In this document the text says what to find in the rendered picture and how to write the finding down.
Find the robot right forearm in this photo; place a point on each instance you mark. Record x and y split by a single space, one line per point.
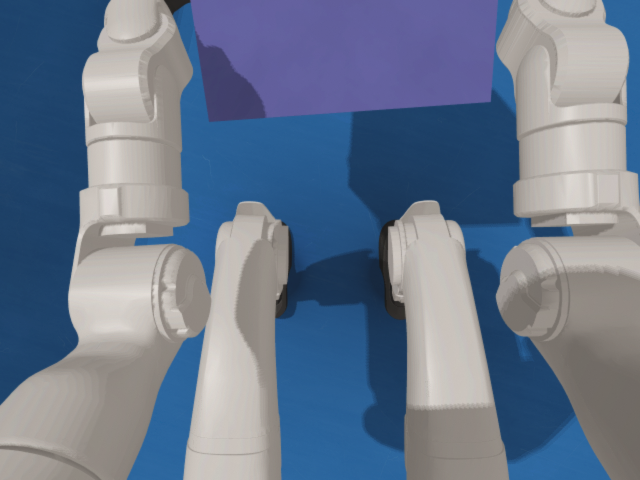
569 72

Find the right robot foot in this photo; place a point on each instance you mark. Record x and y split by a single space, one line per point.
395 309

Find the carton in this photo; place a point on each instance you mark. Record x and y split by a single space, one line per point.
278 58

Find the robot left forearm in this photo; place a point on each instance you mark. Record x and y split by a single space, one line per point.
132 89

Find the right robot upper arm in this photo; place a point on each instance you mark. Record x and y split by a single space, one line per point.
578 299

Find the robot right shin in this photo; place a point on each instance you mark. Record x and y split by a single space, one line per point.
428 207

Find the left robot upper arm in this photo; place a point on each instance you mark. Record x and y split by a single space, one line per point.
86 416

